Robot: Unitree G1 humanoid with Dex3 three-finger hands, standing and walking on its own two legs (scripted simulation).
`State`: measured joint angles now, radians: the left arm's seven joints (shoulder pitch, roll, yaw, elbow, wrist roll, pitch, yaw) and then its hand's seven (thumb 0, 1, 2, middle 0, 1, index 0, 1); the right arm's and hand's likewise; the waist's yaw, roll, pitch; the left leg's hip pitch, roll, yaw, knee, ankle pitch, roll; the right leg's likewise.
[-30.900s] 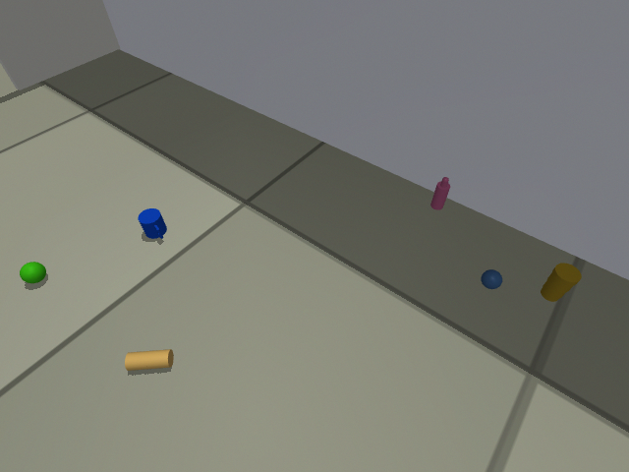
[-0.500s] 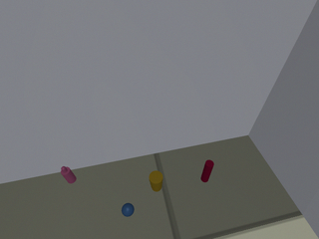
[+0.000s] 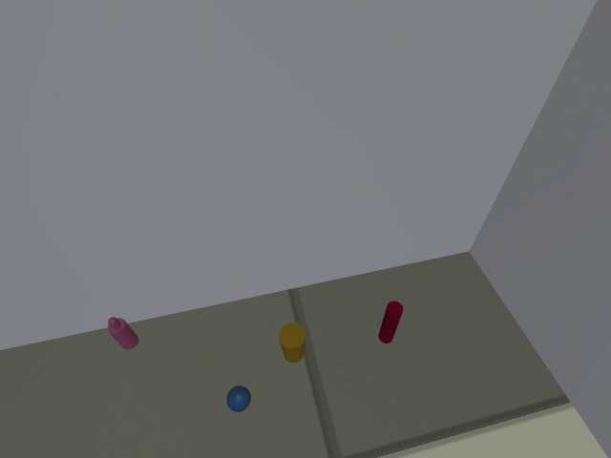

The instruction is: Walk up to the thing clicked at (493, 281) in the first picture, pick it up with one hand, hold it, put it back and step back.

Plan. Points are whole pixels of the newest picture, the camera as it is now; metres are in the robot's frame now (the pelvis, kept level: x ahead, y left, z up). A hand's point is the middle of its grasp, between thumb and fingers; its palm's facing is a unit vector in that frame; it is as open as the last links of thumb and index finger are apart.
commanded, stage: stand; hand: left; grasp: from above
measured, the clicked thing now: (238, 398) +0.42 +0.24 -0.74
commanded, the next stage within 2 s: step back in 1.14 s
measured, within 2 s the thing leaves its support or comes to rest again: neither
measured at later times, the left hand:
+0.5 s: hand out of the picture +0.07 +0.25 -0.16, palm faces +0.01 -0.94 -0.34, open 7.4 cm
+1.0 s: hand out of the picture +0.07 +0.25 -0.15, palm faces +0.00 -0.94 -0.34, open 7.4 cm
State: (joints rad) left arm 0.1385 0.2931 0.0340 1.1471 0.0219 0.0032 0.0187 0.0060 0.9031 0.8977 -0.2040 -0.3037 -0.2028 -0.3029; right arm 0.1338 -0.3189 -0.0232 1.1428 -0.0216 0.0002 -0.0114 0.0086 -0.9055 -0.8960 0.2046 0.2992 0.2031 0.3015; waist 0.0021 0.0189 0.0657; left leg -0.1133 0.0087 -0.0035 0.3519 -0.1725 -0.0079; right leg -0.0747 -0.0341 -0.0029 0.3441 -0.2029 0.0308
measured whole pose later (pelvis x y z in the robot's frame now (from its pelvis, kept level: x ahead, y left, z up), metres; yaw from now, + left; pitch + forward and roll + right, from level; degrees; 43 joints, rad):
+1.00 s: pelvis +0.00 +0.00 +0.00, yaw +0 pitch -3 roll +0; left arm 0.12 0.33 0.02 1.13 0.02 0.00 0.00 0.01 0.90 0.90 -0.20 -0.30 -0.20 -0.30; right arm 0.12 -0.34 -0.02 1.15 -0.02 0.00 0.00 0.01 -0.90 -0.90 0.21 0.30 0.20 0.30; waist 0.00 0.01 0.05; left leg -0.11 0.01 0.00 0.33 -0.16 -0.01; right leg -0.08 -0.03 0.00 0.33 -0.20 0.03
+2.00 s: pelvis -0.16 +0.03 -0.02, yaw +1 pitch -2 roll -1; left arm 0.14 0.40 0.08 0.86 0.01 0.06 0.03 0.01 0.90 0.90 -0.20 -0.30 -0.20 -0.30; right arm 0.15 -0.36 -0.05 0.89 -0.03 0.04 -0.01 0.01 -0.90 -0.90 0.21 0.30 0.21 0.30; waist 0.00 -0.03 0.18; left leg -0.28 -0.02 0.02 0.60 -0.29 0.06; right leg -0.45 0.10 0.13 1.12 -0.51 0.01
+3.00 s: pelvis -0.46 +0.01 -0.02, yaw -4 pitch -2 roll +1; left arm 0.23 0.36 0.07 0.86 0.04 0.06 -0.01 0.01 0.90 0.90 -0.21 -0.30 -0.20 -0.30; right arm 0.14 -0.42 -0.06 0.85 -0.01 0.06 -0.02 0.01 -0.90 -0.90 0.21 0.30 0.21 0.30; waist 0.03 0.02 0.13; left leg -0.54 -0.07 -0.12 0.99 -0.46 -0.01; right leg -0.26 -0.02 0.05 0.67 -0.38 0.00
